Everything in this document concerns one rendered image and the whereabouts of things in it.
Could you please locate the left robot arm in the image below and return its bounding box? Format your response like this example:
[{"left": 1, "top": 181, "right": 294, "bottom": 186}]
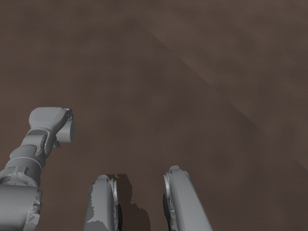
[{"left": 0, "top": 127, "right": 56, "bottom": 231}]

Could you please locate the can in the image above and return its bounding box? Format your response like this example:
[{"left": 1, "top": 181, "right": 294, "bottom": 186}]
[{"left": 56, "top": 120, "right": 76, "bottom": 142}]

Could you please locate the left robot hand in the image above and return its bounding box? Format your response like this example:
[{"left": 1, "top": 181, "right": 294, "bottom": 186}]
[{"left": 29, "top": 107, "right": 74, "bottom": 148}]

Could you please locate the right robot foot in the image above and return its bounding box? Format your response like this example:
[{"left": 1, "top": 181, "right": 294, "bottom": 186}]
[{"left": 163, "top": 194, "right": 175, "bottom": 231}]

